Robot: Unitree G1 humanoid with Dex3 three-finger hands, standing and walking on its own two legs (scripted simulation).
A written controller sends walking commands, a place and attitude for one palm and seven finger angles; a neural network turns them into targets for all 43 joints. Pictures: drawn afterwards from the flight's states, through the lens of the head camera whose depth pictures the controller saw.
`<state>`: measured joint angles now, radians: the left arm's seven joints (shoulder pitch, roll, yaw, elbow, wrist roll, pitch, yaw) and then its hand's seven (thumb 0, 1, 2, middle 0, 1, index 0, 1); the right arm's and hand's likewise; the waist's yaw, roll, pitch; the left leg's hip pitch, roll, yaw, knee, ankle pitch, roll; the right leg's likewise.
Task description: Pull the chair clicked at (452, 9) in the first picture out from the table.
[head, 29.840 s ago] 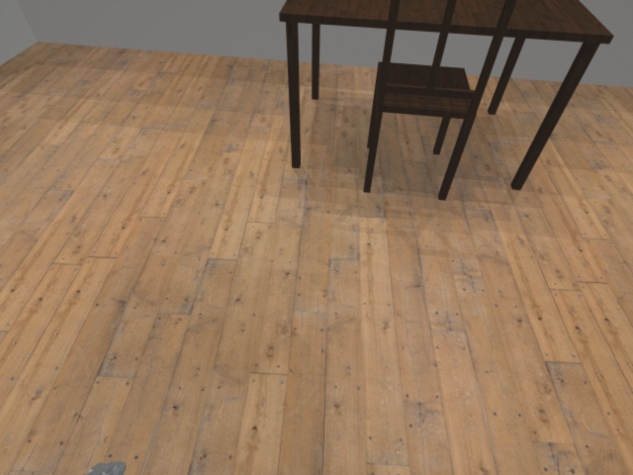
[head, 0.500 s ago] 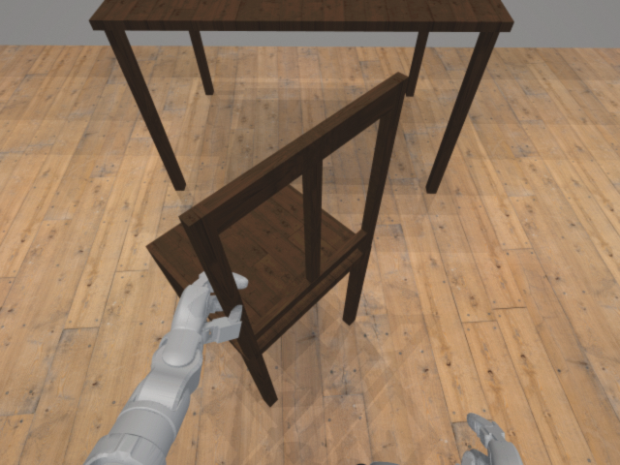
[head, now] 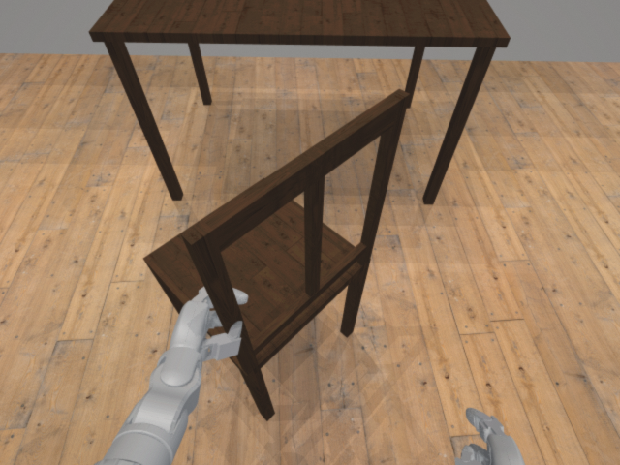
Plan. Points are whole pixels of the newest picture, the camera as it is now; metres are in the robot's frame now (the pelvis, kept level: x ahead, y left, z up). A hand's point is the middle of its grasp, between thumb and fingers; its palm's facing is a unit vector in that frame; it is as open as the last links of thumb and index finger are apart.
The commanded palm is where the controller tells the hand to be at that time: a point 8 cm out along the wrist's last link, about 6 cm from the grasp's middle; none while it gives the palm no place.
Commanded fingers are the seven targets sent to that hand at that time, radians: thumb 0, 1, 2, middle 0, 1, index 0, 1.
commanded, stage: open the thumb and straighten the fingers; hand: left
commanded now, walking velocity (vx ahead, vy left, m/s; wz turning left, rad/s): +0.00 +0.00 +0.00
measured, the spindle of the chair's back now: (313, 245) +0.46 +0.01 -0.06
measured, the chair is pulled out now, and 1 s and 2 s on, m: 0.67 0.67 0.67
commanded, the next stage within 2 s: draw the fingers out of the gap in 0.78 s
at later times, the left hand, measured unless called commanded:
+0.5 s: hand (219, 331) +0.30 +0.15 -0.06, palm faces -0.05 -0.97 -0.23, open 13.6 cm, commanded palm +0.28 +0.19 -0.03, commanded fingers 0.00 -0.55 0.20 -0.15 -0.44 -0.15 -0.44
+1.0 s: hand (213, 350) +0.28 +0.15 -0.06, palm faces -0.03 -0.97 -0.22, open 17.4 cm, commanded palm +0.25 +0.20 -0.04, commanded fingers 0.00 -0.55 0.20 0.00 0.00 0.00 0.00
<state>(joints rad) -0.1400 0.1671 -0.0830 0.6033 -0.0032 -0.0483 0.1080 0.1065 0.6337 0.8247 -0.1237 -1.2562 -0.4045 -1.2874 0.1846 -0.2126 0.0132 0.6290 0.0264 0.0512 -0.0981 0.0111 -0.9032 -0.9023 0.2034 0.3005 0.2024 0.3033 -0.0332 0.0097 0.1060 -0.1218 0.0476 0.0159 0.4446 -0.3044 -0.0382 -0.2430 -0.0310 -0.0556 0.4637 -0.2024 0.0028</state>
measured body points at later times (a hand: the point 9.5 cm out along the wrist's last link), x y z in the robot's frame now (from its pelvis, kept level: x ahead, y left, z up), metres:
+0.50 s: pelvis +0.00 +0.01 -0.03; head +0.06 +0.00 +0.42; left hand +0.30 +0.20 -0.04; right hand +0.12 -0.25 -0.14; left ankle -0.04 +0.14 -0.74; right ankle +0.03 -0.12 -0.74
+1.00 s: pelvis +0.01 +0.01 -0.03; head +0.06 +0.00 +0.41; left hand +0.27 +0.20 -0.05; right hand +0.17 -0.24 -0.13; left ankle -0.04 +0.14 -0.74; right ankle +0.03 -0.12 -0.74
